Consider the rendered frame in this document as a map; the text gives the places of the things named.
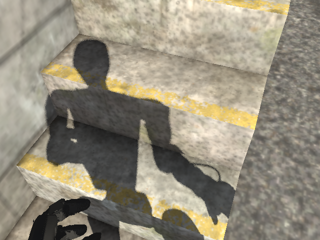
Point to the robot left hand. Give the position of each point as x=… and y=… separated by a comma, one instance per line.
x=45, y=226

